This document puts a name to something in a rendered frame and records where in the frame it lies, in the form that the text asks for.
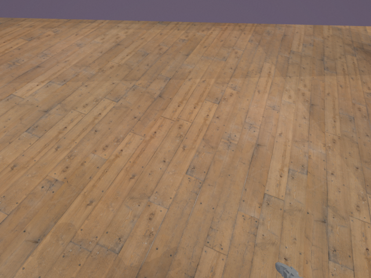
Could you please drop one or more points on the right robot hand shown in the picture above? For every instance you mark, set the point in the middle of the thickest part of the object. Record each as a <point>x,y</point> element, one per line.
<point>286,271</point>

